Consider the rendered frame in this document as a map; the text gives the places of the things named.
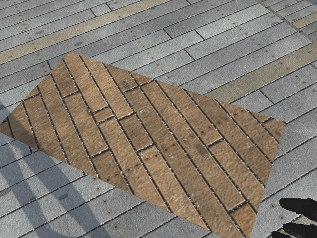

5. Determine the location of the right robot hand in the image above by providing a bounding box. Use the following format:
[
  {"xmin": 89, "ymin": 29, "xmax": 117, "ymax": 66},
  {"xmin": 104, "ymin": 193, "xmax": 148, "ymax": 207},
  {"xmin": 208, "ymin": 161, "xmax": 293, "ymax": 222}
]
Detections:
[{"xmin": 271, "ymin": 197, "xmax": 317, "ymax": 238}]

